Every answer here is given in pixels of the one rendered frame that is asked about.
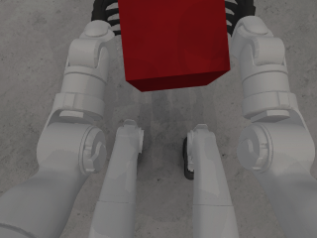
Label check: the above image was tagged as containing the robot right upper arm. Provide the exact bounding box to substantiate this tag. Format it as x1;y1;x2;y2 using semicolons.
236;122;317;238

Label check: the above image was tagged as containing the robot right thigh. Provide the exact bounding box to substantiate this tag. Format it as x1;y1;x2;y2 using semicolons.
186;129;240;238

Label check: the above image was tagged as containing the robot left hand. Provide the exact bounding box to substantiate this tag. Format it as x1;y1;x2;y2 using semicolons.
91;0;121;36

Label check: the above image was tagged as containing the left robot shin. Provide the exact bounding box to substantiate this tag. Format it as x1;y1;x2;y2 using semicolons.
115;119;139;138

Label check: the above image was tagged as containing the robot left forearm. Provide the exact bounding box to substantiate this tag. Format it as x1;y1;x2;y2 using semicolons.
37;20;118;162

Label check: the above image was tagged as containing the carton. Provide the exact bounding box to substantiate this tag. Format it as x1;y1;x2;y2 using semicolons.
118;0;231;92

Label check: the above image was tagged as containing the robot left upper arm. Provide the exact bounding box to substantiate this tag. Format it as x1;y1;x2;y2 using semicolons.
0;122;107;238

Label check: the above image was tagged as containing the robot right hand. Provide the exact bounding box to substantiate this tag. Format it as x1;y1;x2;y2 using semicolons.
225;0;256;37

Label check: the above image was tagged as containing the robot right forearm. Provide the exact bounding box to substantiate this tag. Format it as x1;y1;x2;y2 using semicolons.
230;15;315;159

